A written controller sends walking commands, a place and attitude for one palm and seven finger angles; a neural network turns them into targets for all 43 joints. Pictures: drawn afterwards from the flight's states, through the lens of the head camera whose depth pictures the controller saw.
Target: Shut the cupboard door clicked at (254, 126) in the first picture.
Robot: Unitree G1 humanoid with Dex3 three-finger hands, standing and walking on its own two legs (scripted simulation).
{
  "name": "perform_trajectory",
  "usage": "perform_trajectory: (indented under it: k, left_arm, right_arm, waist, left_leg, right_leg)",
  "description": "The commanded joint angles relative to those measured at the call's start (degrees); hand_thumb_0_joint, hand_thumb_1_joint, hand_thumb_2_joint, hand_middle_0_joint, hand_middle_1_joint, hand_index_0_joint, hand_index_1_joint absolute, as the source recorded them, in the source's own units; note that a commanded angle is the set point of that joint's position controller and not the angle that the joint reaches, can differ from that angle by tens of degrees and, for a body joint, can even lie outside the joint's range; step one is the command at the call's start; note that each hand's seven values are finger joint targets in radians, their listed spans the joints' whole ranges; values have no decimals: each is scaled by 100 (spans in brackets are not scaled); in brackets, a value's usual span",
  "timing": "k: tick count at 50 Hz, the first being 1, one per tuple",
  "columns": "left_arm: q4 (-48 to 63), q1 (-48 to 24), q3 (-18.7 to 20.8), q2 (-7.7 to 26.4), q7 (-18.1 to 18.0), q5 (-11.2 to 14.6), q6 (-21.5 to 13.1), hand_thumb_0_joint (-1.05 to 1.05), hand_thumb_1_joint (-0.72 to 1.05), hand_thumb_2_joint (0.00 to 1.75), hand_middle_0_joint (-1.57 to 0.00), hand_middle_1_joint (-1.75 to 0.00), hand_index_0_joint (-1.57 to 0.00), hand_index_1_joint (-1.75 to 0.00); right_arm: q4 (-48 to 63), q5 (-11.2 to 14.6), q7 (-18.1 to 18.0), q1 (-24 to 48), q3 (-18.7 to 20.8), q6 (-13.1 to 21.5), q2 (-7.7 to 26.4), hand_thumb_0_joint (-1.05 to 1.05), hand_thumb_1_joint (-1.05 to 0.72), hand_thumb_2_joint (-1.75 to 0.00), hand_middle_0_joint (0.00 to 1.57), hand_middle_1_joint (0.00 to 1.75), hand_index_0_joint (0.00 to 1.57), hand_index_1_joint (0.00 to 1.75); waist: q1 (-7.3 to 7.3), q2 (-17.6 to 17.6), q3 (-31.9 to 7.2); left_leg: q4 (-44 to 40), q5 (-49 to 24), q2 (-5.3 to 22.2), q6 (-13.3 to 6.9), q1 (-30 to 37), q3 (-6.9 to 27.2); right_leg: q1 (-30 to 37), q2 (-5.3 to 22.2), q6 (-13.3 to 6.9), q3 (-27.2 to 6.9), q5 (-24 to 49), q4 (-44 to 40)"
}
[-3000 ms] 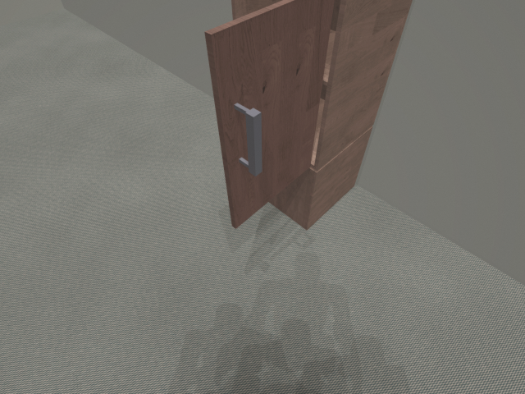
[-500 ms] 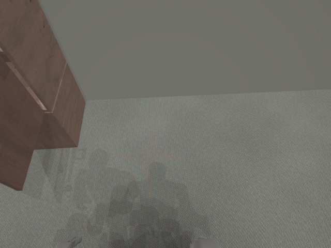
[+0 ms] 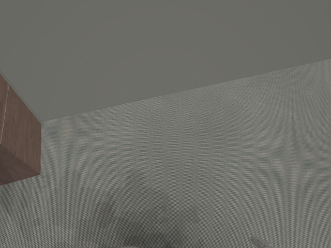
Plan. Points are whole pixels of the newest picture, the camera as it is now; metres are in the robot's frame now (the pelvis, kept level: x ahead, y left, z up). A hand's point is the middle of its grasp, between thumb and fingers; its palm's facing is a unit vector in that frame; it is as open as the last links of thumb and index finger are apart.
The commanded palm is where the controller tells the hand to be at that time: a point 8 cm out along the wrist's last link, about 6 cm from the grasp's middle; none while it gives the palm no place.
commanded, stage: walk around to get in front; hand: left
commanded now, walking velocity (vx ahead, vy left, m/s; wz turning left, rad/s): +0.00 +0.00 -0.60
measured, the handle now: out of the picture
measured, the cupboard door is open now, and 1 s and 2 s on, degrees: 91 91 91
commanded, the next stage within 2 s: none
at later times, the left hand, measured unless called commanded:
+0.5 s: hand (125, 222) +0.19 +0.12 -0.15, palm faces -0.32 -0.90 -0.29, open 7.4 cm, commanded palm none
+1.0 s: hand (129, 212) +0.22 +0.12 -0.17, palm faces -0.51 -0.84 -0.19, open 7.4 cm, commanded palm none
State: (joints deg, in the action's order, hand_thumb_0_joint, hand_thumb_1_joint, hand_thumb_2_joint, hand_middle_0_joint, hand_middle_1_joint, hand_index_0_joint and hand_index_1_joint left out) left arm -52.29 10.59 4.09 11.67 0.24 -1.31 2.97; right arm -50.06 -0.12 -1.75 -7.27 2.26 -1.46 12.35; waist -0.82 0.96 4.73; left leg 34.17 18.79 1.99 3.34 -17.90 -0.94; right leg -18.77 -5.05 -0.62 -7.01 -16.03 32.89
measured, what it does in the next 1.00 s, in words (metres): steps on the spot, turning right: right foot, then left foot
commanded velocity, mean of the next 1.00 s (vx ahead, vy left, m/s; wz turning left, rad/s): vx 0.02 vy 0.00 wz -0.60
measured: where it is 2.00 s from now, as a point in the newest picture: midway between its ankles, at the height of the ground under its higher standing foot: outside the picture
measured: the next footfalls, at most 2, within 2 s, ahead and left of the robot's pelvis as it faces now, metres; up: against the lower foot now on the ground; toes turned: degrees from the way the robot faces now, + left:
right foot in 0.42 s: +0.02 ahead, -0.14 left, +0.00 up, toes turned -22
left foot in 0.90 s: +0.14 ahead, +0.05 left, +0.00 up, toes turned -30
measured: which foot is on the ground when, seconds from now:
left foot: down 0.00-0.42, up 0.44-0.88, down 0.90-1.00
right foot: down 0.00-0.00, up 0.02-0.40, down 0.42-0.90, up 0.92-1.00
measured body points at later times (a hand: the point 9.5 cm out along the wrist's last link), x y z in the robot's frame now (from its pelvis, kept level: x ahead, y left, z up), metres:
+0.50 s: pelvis +0.01 -0.03 +0.00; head +0.06 -0.08 +0.44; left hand +0.21 +0.17 -0.13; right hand -0.05 -0.29 -0.17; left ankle -0.01 +0.12 -0.68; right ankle -0.02 -0.12 -0.73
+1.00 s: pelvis +0.06 -0.02 +0.01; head +0.12 -0.02 +0.45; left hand +0.25 +0.16 -0.16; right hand +0.01 -0.28 -0.11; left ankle +0.10 +0.07 -0.73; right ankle -0.05 -0.10 -0.66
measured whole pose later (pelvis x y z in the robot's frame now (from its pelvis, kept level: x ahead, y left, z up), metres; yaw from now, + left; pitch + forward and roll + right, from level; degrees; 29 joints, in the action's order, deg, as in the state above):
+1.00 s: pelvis +0.06 -0.02 +0.01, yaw -35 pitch +2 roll -2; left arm -53.5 10.6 5.7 14.4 1.0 -1.6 4.0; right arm -49.1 -1.5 -2.3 -8.8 0.4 -0.7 10.4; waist -1.7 2.8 5.0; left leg 31.3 17.6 3.2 -1.3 -15.9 -5.0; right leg -26.8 -3.9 1.8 -3.1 -27.9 59.9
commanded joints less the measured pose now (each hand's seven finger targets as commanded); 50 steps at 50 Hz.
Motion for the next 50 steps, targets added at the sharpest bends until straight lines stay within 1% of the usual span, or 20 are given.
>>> perform_trajectory:
  k: [1,2,5,7,16,19,20,21,22,23,24,28,38,42,43,44,45,46,48,50]
  left_arm:
    - [694,-306,180,714,36,35,-119,0,90,90,-20,-30,-20,-30]
    - [637,-288,230,825,78,-16,-99,0,90,90,-20,-30,-20,-30]
    - [413,-43,260,695,167,-19,-74,0,90,90,-20,-30,-20,-30]
    - [402,-90,208,553,189,-3,-51,0,90,90,-20,-30,-20,-30]
    - [531,-688,77,434,236,3,-111,0,90,90,-20,-30,-20,-30]
    - [333,93,152,686,192,0,-153,0,90,90,-20,-30,-20,-30]
    - [162,698,239,1196,121,-49,-226,0,90,90,-20,-30,-20,-30]
    - [23,1101,392,1815,18,-41,-270,0,90,90,-20,-30,-20,-30]
    - [24,1098,362,1785,-63,63,-253,0,90,90,-20,-30,-20,-30]
    - [151,682,308,1492,-102,61,-231,0,90,90,-20,-30,-20,-30]
    - [277,308,292,1363,-123,45,-217,0,90,90,-20,-30,-20,-30]
    - [484,-166,168,1075,-122,48,-265,0,90,90,-20,-30,-20,-30]
    - [413,154,268,1209,-80,-6,-252,0,90,90,-20,-30,-20,-30]
    - [455,-164,287,1162,-88,21,-202,0,90,90,-20,-30,-20,-30]
    - [505,-286,253,1049,-78,59,-182,0,90,90,-20,-30,-20,-30]
    - [582,-82,195,686,-37,120,-152,0,90,90,-20,-30,-20,-30]
    - [649,-89,149,632,12,92,-173,0,90,90,-20,-30,-20,-30]
    - [631,-159,206,812,40,23,-130,0,90,90,-20,-30,-20,-30]
    - [436,-41,309,849,108,-49,-83,0,90,90,-20,-30,-20,-30]
    - [356,104,258,666,181,-34,-70,0,90,90,-20,-30,-20,-30]
  right_arm:
    - [221,-151,-124,-1085,333,169,1550,0,-90,-90,20,30,20,30]
    - [289,-189,-145,-853,252,170,1313,0,-90,-90,20,30,20,30]
    - [475,-170,-165,-381,118,208,937,0,-90,-90,20,30,20,30]
    - [347,-163,-156,-671,133,214,908,0,-90,-90,20,30,20,30]
    - [25,-174,-42,-1205,303,139,1139,0,-90,-90,20,30,20,30]
    - [119,-115,-1,-829,338,118,1221,0,-90,-90,20,30,20,30]
    - [224,-35,52,-778,309,105,973,0,-90,-90,20,30,20,30]
    - [535,-32,60,-342,171,88,538,0,-90,-90,20,30,20,30]
    - [512,-22,-21,-362,166,-5,718,0,-90,-90,20,30,20,30]
    - [417,-16,-20,-276,186,-48,690,0,-90,-90,20,30,20,30]
    - [345,-40,-9,-318,193,-63,666,0,-90,-90,20,30,20,30]
    - [107,-75,57,-479,215,-124,641,0,-90,-90,20,30,20,30]
    - [357,-19,-8,-1,196,-5,562,0,-90,-90,20,30,20,30]
    - [231,20,-61,-563,181,97,544,0,-90,-90,20,30,20,30]
    - [136,6,-82,-886,196,146,692,0,-90,-90,20,30,20,30]
    - [155,-83,-100,-956,269,212,1189,0,-90,-90,20,30,20,30]
    - [246,-103,-101,-1055,333,179,1518,0,-90,-90,20,30,20,30]
    - [320,-172,-117,-950,277,138,1467,0,-90,-90,20,30,20,30]
    - [452,-187,-159,-474,143,190,1011,0,-90,-90,20,30,20,30]
    - [509,-177,-141,-429,95,219,903,0,-90,-90,20,30,20,30]
  waist:
    - [419,-1663,-875]
    - [281,-1103,-764]
    - [-5,-1060,-606]
    - [73,-1017,-731]
    - [426,-1554,-693]
    - [-111,-1031,-813]
    - [-396,276,-1218]
    - [-628,1905,-1132]
    - [-554,1642,-1194]
    - [-383,1167,-705]
    - [-209,1427,-681]
    - [99,696,-597]
    - [-67,637,-701]
    - [225,604,-888]
    - [393,339,-1002]
    - [349,-1093,-1129]
    - [360,-1949,-1076]
    - [347,-1321,-828]
    - [56,-1230,-545]
    - [-3,-929,-665]
  left_leg:
    - [-1871,-1972,2801,-1241,1532,2387]
    - [-1794,-2380,2563,-1308,1170,1900]
    - [-1385,-3531,1765,-956,1174,451]
    - [-1238,-3991,1536,-857,1630,20]
    - [-789,-4024,1751,-846,1764,-623]
    - [107,-3027,1720,-473,799,-872]
    - [1296,-1840,1298,-162,-102,-1215]
    - [2869,1904,298,130,-1638,-1117]
    - [3371,2002,406,80,-1741,-92]
    - [3506,1441,547,67,-1868,79]
    - [3548,1059,568,118,-1887,67]
    - [3112,242,453,213,-1300,66]
    - [1503,542,96,173,-977,104]
    - [-280,-180,-64,56,331,91]
    - [-1073,-738,184,-14,1179,160]
    - [-1742,-1034,1452,-422,1908,1451]
    - [-1816,-2076,2622,-1003,1813,2348]
    - [-1797,-2144,2765,-1337,1142,2167]
    - [-1694,-2773,2087,-1080,845,1336]
    - [-1556,-2629,1699,-850,1190,480]
  right_leg:
    - [-1549,211,166,275,-2025,2506]
    - [-1458,409,229,151,-1709,3171]
    - [-1540,587,378,475,-1035,3784]
    - [-1638,559,433,651,-802,3646]
    - [-659,543,252,1382,-891,987]
    - [934,535,30,1341,482,-493]
    - [2145,1360,-287,308,1766,-978]
    - [2564,2720,-996,-1720,4328,-1006]
    - [2283,2868,-1309,-1593,4226,-1056]
    - [1819,2516,-1233,-1215,3180,-1226]
    - [1622,2183,-1079,-1183,2688,-1259]
    - [889,1687,-863,-525,2471,-1293]
    - [1102,1676,-1120,-1357,2810,-1059]
    - [523,1403,-794,-1497,2765,-565]
    - [-42,1093,-502,-1238,2065,-249]
    - [-1022,284,-130,-554,219,614]
    - [-1400,79,164,338,-1972,2043]
    - [-1281,347,189,183,-1983,3011]
    - [-1406,487,327,227,-1332,3730]
    - [-1523,622,383,488,-829,3828]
